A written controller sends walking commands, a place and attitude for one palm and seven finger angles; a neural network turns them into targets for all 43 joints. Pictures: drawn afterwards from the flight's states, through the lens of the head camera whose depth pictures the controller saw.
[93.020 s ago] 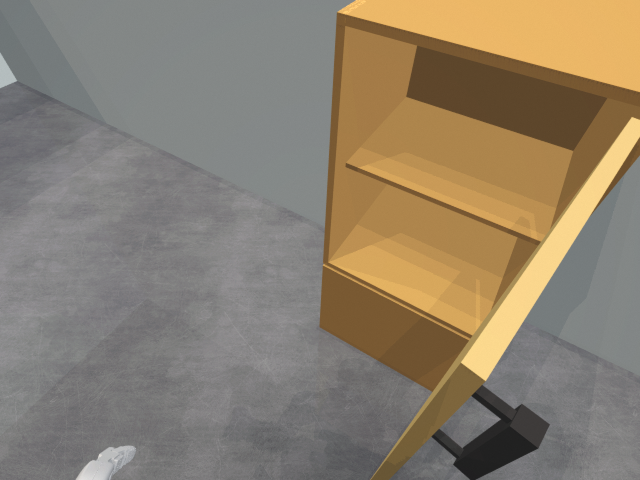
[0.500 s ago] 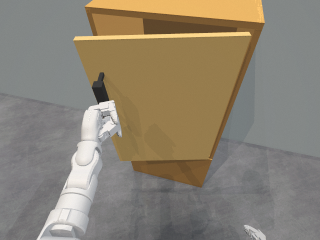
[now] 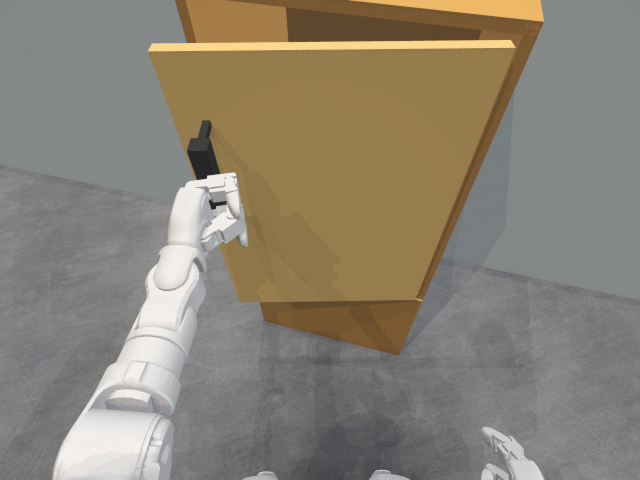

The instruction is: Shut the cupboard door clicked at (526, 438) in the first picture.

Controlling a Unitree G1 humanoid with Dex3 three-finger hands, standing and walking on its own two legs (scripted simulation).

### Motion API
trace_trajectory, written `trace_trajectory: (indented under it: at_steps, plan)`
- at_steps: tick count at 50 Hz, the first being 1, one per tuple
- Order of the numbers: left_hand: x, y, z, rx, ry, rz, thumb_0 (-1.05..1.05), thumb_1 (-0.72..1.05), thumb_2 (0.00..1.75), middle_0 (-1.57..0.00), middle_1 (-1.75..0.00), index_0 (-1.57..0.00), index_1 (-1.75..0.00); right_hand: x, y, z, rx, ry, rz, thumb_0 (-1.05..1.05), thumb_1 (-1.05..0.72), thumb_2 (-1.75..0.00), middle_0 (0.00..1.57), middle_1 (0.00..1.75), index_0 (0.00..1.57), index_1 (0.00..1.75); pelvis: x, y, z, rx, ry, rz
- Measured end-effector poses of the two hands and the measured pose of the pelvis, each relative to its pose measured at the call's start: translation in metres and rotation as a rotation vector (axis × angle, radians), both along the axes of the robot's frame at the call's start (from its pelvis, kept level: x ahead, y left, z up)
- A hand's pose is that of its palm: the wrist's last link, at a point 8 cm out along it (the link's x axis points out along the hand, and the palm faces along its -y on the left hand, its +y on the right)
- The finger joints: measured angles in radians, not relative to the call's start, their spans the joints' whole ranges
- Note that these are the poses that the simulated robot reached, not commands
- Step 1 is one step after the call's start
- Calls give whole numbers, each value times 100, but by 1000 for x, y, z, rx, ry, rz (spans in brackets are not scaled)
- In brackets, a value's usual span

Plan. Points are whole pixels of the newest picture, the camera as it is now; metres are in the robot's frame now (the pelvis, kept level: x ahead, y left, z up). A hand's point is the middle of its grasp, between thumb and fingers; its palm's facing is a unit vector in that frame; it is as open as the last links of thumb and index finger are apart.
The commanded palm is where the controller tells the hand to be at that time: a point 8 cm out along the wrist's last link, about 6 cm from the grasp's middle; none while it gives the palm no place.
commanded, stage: push the door shut along its arc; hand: left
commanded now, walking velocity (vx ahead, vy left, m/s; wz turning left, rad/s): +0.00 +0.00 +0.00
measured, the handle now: (215, 179) +0.49 +0.15 +0.09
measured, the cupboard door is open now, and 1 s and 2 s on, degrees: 16 2 0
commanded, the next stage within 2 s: pull the fist back off the door in 1.46 s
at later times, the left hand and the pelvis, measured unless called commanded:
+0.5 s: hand (253, 185) +0.48 +0.10 +0.09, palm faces -0.21 -0.98 -0.03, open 3.1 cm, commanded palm +0.47 +0.14 +0.09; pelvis +0.00 +0.02 -0.01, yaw +0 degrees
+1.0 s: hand (291, 149) +0.54 +0.05 +0.10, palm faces -0.32 -0.95 -0.01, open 3.1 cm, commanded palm +0.53 +0.11 +0.09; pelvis +0.01 +0.01 -0.03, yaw -2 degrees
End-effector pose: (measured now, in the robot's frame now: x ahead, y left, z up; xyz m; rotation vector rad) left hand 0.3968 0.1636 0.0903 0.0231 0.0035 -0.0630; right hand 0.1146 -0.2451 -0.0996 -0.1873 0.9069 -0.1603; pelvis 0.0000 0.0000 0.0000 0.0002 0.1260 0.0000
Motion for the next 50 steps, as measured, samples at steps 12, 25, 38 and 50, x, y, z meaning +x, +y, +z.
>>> trace_trajectory:
  at_steps: [12,25,38,50]
  plan:
    - [32,4,4,14,-9,-61,2,90,90,-133,-150,-130,-150,-49,1,-17,-7,153,-50,0,-90,-89,20,30,20,30,4,11,-6,-6,44,1]
    - [70,-8,2,5,10,-150,2,90,90,-131,-150,-131,-150,-90,-3,-21,-42,251,-96,0,-90,-89,20,30,20,30,0,17,-13,-16,103,1]
    - [107,-31,3,18,23,-211,2,90,90,-130,-150,-130,-150,-121,-2,-25,-44,326,-141,0,-90,-89,20,30,21,30,0,16,-21,-20,160,-5]
    - [142,-58,9,-6,37,-261,1,89,91,-130,-150,-130,-150,-148,-5,-27,-30,408,-193,0,-90,-89,20,30,20,30,7,10,-25,-14,212,-24]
